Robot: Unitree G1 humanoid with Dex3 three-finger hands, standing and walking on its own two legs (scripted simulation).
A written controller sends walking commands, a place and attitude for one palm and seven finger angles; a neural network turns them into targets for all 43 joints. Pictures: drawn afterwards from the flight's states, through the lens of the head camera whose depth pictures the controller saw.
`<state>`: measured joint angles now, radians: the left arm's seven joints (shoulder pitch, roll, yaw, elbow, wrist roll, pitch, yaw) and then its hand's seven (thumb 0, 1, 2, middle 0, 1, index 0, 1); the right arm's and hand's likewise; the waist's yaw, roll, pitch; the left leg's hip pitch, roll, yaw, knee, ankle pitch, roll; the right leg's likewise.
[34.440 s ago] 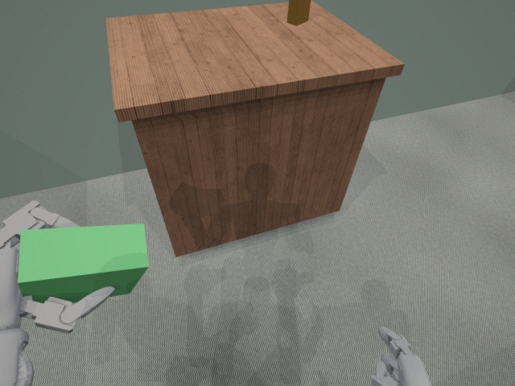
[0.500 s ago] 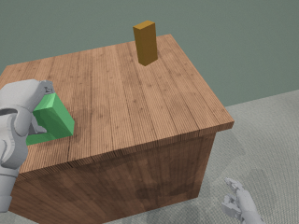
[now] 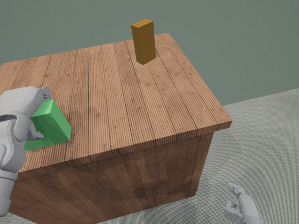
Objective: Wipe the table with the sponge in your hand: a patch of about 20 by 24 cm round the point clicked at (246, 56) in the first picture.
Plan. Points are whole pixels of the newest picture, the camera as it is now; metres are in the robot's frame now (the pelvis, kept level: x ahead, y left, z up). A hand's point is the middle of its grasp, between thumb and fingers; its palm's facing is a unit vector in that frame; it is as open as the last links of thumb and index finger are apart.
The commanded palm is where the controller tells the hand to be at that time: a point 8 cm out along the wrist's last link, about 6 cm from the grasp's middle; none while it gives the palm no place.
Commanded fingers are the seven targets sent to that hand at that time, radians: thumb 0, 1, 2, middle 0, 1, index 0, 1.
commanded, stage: lower the sponge onto the table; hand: left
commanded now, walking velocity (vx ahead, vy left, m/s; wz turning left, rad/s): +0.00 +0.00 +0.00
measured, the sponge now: (41, 130) +0.29 +0.34 +0.11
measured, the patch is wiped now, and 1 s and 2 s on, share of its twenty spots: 0.00 0.15 0.30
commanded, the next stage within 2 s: wipe forward along the first lane in 0.42 s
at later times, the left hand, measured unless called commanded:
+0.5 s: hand (43, 115) +0.32 +0.34 +0.14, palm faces -0.02 +0.00 -1.00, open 9.8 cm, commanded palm +0.29 +0.33 +0.21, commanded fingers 0.00 0.10 1.30 -1.20 -1.60 -1.20 -1.60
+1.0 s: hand (43, 106) +0.35 +0.35 +0.14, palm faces -0.10 +0.00 -0.99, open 9.8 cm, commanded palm +0.34 +0.36 +0.19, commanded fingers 0.00 0.10 1.30 -1.20 -1.60 -1.20 -1.60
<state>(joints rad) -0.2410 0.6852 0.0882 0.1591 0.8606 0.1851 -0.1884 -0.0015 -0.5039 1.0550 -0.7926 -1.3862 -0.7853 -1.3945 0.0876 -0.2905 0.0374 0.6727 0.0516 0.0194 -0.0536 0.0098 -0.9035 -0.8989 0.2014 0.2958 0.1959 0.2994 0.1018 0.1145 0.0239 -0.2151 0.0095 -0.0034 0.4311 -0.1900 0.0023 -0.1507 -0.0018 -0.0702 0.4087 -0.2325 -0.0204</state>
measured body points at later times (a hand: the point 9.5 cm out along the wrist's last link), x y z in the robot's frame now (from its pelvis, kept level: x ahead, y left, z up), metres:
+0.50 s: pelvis +0.01 +0.00 +0.00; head +0.02 -0.04 +0.45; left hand +0.31 +0.33 +0.20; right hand +0.22 -0.22 -0.11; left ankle +0.03 +0.12 -0.74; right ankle -0.01 -0.11 -0.74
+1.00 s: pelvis +0.01 -0.01 +0.00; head +0.03 -0.04 +0.44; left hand +0.35 +0.35 +0.20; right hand +0.18 -0.26 -0.12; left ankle +0.03 +0.12 -0.74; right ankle -0.01 -0.11 -0.74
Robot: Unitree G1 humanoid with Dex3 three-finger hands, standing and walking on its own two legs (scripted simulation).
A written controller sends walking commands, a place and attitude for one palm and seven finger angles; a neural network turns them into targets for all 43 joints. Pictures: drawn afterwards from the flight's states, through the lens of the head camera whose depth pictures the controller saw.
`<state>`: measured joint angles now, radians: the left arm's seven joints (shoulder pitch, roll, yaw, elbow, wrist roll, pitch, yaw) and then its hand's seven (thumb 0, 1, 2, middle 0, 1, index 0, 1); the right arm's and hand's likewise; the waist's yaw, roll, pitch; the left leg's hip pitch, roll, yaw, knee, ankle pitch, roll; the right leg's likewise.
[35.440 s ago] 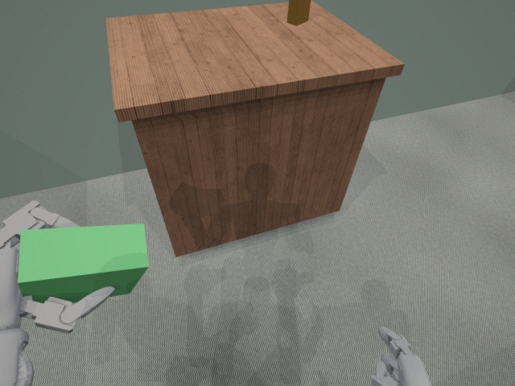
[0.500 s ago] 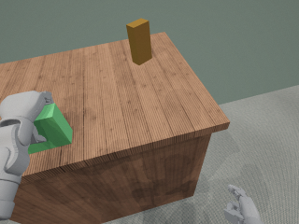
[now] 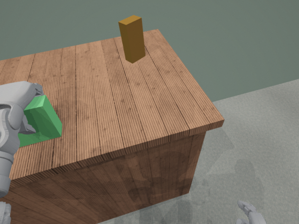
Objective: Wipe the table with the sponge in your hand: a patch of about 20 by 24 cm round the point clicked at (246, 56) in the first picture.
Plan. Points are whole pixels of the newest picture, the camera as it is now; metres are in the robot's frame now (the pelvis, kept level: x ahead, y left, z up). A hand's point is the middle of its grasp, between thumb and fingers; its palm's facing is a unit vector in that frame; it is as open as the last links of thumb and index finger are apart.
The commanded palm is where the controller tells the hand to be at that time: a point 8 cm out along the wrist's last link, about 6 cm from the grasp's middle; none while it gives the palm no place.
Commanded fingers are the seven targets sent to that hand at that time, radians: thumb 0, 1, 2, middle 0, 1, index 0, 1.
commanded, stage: wipe forward along the first lane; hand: left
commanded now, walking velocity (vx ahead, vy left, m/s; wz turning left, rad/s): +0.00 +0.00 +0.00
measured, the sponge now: (33, 126) +0.32 +0.36 +0.10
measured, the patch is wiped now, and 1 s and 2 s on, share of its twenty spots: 0.15 0.30 0.35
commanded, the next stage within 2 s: slide across to the middle lane in 1.14 s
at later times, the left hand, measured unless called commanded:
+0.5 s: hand (27, 101) +0.38 +0.38 +0.14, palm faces -0.15 +0.01 -0.99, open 9.7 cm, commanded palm +0.38 +0.38 +0.17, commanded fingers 0.00 0.10 1.30 -1.20 -1.60 -1.20 -1.60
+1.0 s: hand (30, 86) +0.44 +0.40 +0.15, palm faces -0.21 +0.02 -0.98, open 9.7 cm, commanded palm +0.44 +0.40 +0.18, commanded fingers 0.00 0.10 1.30 -1.20 -1.60 -1.20 -1.60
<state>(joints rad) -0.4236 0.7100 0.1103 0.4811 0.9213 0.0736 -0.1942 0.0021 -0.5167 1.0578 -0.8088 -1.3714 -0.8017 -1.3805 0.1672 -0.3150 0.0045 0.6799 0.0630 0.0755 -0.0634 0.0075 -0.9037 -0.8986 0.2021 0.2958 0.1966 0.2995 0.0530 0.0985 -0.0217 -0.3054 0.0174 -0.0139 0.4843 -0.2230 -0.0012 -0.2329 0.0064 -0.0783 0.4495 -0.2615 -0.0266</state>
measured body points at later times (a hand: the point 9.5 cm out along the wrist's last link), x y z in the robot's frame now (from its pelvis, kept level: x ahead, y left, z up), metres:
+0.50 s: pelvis -0.01 +0.00 -0.01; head +0.02 -0.02 +0.44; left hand +0.38 +0.38 +0.20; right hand +0.06 -0.28 -0.14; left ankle +0.02 +0.12 -0.74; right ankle -0.02 -0.10 -0.74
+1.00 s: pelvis +0.00 +0.02 -0.01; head +0.07 +0.01 +0.44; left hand +0.44 +0.40 +0.20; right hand +0.01 -0.27 -0.14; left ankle +0.02 +0.12 -0.74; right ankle -0.02 -0.10 -0.74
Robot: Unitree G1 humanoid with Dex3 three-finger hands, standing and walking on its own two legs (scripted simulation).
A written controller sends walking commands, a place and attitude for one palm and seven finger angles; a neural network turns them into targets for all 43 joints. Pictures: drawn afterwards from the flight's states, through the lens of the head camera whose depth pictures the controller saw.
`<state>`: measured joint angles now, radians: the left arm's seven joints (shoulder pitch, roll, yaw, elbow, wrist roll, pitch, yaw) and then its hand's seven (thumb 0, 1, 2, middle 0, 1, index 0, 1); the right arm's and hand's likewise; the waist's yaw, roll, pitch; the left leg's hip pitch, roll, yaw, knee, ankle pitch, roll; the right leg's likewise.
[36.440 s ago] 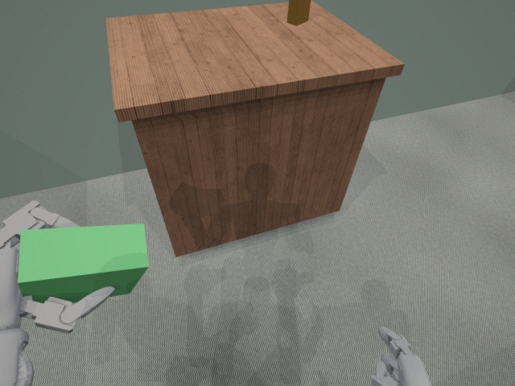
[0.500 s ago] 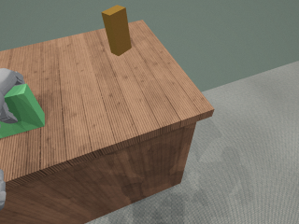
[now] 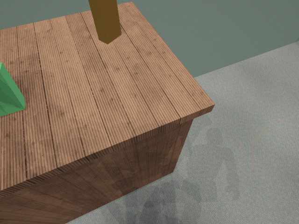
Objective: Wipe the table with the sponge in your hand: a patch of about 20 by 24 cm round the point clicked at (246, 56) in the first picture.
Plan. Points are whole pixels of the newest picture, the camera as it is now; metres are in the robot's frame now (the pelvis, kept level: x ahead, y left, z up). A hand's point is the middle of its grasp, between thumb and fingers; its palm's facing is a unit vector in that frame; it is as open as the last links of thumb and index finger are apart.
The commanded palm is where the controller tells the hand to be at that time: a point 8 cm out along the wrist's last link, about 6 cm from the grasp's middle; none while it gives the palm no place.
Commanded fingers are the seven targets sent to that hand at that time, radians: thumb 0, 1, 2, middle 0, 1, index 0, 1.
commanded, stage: wipe forward along the first lane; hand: left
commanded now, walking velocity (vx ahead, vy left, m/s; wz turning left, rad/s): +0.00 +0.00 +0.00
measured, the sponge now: out of the picture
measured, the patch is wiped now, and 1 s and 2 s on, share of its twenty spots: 0.30 0.35 0.40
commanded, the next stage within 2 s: slide across to the middle lane in 0.14 s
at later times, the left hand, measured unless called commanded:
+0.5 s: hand out of the picture +0.45 +0.40 +0.15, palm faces -0.17 +0.05 -0.98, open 9.8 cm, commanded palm +0.46 +0.37 +0.21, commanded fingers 0.00 0.10 1.30 -1.20 -1.60 -1.20 -1.60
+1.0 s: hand (20, 62) +0.48 +0.33 +0.15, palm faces -0.10 +0.00 -1.00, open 9.8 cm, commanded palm +0.47 +0.33 +0.21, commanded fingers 0.00 0.10 1.30 -1.20 -1.60 -1.20 -1.60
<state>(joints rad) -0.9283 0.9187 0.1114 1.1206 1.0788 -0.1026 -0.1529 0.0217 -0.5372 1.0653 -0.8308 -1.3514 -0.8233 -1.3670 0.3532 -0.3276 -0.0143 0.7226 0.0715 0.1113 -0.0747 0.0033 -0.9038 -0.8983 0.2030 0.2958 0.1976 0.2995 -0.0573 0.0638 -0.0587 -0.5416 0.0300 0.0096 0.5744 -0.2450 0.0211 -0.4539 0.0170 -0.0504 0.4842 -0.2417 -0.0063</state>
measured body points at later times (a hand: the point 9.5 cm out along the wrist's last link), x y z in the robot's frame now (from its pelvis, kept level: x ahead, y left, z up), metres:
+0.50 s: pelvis +0.02 +0.02 +0.00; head +0.10 +0.01 +0.45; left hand +0.46 +0.40 +0.21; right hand +0.06 -0.27 -0.13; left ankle +0.01 +0.11 -0.73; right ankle -0.01 -0.12 -0.73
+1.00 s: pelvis +0.04 +0.00 +0.01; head +0.09 -0.02 +0.45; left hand +0.48 +0.33 +0.21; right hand +0.11 -0.27 -0.13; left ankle +0.01 +0.11 -0.73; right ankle -0.01 -0.12 -0.73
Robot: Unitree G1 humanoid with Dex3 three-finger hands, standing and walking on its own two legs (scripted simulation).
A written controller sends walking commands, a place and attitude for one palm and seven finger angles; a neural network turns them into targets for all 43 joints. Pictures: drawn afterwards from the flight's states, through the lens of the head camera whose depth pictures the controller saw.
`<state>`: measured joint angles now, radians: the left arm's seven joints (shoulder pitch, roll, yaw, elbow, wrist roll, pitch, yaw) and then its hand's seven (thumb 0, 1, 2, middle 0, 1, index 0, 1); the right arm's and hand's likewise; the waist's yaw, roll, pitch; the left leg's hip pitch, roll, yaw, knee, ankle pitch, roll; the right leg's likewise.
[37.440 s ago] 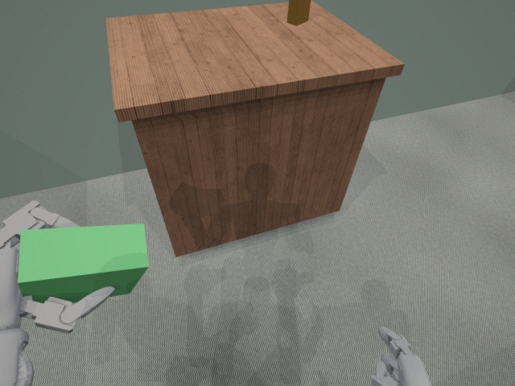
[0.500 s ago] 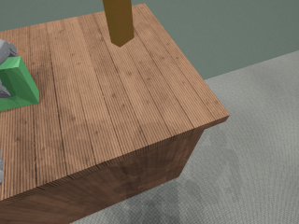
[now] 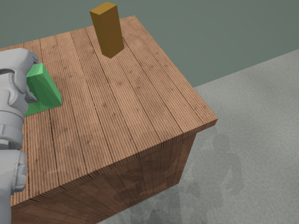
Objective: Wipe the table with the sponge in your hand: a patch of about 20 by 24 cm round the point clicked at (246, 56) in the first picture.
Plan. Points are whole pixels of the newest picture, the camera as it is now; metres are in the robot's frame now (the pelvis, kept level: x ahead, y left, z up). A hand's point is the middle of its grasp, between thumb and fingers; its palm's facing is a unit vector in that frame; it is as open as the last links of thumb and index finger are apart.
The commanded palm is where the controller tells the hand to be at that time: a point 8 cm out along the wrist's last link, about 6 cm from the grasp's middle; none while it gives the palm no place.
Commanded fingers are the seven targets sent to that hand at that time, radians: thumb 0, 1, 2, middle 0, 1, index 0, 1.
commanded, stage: wipe back along the middle lane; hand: left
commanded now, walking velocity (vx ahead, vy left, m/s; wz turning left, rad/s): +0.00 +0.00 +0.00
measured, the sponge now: (32, 96) +0.43 +0.33 +0.10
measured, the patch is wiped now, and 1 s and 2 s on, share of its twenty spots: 0.35 0.40 0.60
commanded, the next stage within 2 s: slide across to the third lane in 1.62 s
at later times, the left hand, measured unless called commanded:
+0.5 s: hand (25, 95) +0.40 +0.31 +0.14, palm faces -0.04 +0.01 -1.00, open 9.8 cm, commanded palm +0.37 +0.30 +0.19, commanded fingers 0.00 0.10 1.30 -1.20 -1.60 -1.20 -1.60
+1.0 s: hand (27, 103) +0.37 +0.29 +0.14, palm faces +0.03 +0.02 -1.00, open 9.8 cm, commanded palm +0.33 +0.28 +0.17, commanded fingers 0.00 0.10 1.30 -1.20 -1.60 -1.20 -1.60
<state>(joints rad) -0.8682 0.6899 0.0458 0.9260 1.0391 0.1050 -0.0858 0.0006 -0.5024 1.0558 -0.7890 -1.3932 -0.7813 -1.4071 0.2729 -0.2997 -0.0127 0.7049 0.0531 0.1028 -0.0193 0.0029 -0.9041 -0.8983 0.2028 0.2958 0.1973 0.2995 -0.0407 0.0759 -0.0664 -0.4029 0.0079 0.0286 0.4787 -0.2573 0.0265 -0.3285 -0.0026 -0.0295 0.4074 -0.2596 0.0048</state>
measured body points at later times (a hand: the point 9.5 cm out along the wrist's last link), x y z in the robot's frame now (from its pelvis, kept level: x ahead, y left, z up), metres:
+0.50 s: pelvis -0.01 -0.01 +0.00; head +0.02 -0.04 +0.45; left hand +0.40 +0.31 +0.20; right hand +0.12 -0.28 -0.13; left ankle -0.02 +0.10 -0.74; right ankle -0.05 -0.13 -0.74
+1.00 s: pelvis +0.00 +0.00 +0.00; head +0.02 -0.04 +0.45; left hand +0.36 +0.29 +0.20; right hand +0.17 -0.25 -0.12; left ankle -0.02 +0.10 -0.74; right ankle -0.05 -0.13 -0.74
